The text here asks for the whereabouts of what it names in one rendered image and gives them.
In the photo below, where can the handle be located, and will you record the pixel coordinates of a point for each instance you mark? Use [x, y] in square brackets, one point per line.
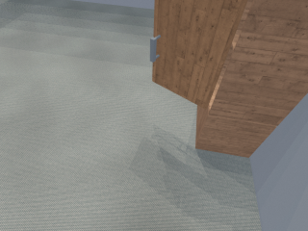
[153, 49]

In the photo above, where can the cupboard door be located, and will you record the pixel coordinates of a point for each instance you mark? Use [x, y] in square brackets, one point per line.
[196, 36]

